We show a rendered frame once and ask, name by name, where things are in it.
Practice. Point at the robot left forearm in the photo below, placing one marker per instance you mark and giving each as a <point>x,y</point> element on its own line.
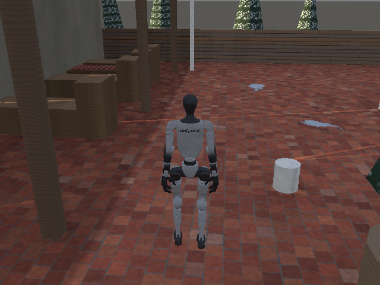
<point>166,163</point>

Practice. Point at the left robot hand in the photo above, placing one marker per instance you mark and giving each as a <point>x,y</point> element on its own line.
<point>164,183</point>

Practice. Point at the robot right forearm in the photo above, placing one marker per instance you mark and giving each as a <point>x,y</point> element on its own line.
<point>213,163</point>

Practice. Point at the humanoid robot torso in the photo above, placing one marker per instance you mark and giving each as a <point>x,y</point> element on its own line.
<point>190,139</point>

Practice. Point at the robot right upper arm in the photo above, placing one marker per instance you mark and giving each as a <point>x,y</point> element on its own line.
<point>209,136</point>

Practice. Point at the robot left upper arm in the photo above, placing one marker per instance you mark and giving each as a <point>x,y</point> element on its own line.
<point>171,125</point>

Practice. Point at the right robot thigh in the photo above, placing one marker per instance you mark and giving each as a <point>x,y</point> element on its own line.
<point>203,174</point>

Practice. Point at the right robot hand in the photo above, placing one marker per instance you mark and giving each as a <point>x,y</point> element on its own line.
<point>215,184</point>

